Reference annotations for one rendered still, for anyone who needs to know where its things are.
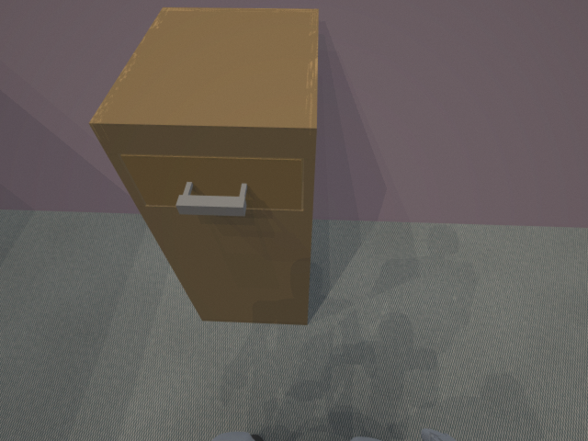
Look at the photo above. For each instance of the drawer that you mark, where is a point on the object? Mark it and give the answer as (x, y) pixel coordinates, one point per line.
(272, 182)

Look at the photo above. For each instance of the cabinet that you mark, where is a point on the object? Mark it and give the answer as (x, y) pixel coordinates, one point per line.
(225, 82)

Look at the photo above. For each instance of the handle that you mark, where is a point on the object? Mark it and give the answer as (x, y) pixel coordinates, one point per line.
(211, 205)

